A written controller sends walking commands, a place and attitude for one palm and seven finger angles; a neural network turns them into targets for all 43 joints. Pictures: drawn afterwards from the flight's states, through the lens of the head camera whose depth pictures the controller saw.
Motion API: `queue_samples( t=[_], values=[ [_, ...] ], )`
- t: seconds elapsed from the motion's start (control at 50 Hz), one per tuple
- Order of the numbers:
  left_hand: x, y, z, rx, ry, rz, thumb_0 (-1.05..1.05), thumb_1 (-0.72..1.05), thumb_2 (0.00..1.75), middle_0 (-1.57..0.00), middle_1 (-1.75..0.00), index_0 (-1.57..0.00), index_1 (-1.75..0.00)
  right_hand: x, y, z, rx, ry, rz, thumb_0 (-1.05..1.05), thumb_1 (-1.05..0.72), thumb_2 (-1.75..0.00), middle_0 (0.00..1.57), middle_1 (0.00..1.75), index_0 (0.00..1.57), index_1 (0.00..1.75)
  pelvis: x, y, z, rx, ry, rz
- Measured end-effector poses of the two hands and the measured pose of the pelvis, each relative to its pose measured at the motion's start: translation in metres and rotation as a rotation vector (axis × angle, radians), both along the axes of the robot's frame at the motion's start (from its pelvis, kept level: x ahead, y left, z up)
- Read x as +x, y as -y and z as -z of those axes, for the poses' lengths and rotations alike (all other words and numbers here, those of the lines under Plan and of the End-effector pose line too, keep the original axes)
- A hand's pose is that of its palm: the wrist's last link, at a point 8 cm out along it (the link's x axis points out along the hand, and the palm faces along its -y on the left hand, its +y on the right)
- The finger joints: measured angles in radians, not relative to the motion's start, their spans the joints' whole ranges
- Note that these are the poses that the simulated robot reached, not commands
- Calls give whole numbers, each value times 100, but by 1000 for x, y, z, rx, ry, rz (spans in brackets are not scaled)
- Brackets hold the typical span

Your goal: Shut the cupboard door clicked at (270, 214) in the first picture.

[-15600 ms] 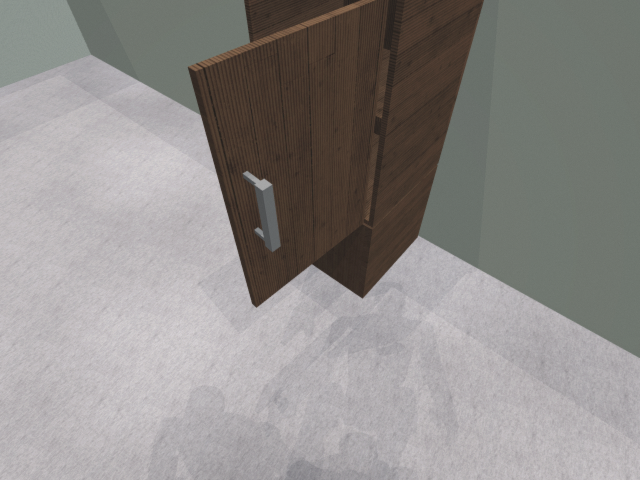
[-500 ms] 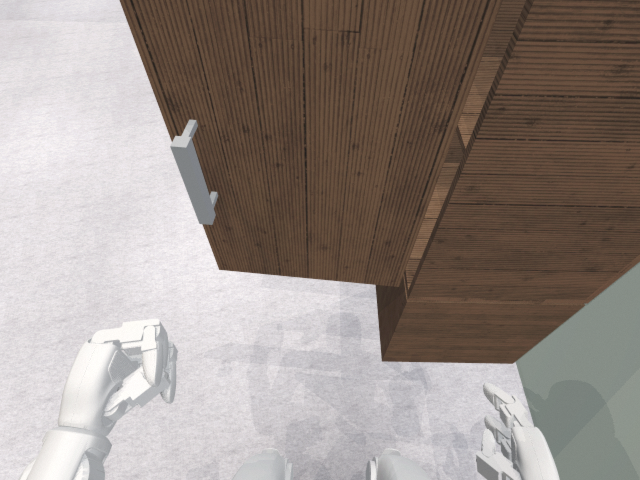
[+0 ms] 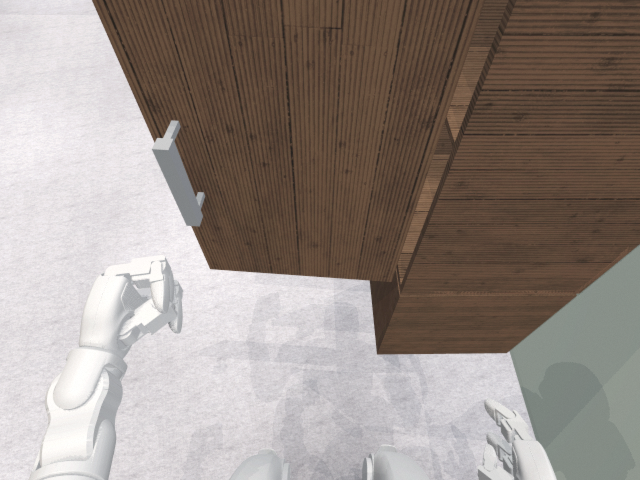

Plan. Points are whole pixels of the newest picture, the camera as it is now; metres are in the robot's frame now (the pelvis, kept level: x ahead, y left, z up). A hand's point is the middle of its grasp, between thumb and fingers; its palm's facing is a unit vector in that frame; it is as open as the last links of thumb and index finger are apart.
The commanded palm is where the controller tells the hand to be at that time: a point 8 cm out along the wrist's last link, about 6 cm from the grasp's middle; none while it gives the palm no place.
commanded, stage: bring the fist close to the handle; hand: left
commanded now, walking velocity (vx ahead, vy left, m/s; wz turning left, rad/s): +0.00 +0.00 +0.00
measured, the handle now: (184, 176) +0.52 +0.22 +0.05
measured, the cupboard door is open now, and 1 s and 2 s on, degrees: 85 85 74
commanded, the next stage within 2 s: push the door shut along its arc in 0.96 s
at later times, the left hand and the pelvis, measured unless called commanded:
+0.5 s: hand (190, 238) +0.40 +0.18 +0.06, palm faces -0.05 -1.00 -0.02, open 3.1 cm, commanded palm +0.38 +0.24 +0.05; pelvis +0.00 +0.01 +0.00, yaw -1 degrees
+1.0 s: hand (198, 225) +0.42 +0.18 +0.06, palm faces -0.04 -1.00 -0.03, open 3.1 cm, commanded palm +0.39 +0.23 +0.05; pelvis +0.00 +0.01 +0.00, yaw -2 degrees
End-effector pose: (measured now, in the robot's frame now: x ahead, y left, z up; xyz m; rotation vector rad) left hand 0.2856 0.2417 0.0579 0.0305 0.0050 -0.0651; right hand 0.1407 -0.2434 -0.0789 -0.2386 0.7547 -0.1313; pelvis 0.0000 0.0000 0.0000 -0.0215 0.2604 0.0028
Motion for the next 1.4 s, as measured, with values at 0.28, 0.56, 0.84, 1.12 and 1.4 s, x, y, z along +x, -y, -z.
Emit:
queue_samples(
  t=[0.28, 0.56, 0.84, 1.12, 1.4],
  values=[
    [47, 4, 3, 0, 16, 1, 2, 89, 90, -130, -150, -130, -150, -20, 3, 9, -16, -110, 34, 1, -90, -90, 21, 30, 20, 30, -1, -6, -1, 2, -14, 5],
    [107, 1, 0, -8, 2, -17, 2, 89, 90, -130, -150, -130, -150, -55, 4, 19, -12, -241, 85, 1, -90, -90, 21, 30, 20, 30, -4, -7, 0, 2, -45, 16],
    [120, 10, 6, -7, -6, -16, 2, 90, 90, -130, -150, -130, -150, -94, 9, 22, -8, -368, 151, 1, -90, -90, 21, 30, 20, 30, -1, -10, -2, 5, -61, 34],
    [113, 7, 1, -8, 6, -16, 2, 90, 90, -130, -150, -130, -150, -72, 7, 18, 1, -320, 125, 1, -90, -90, 21, 30, 20, 30, 0, -8, -5, 3, -47, 28],
    [152, 11, -4, -1, 0, 64, 2, 89, 90, -131, -150, -131, -150, -78, 14, 27, -36, -339, 122, 1, -90, -90, 21, 30, 20, 30, -9, -6, 6, -4, -81, 14]
  ],
)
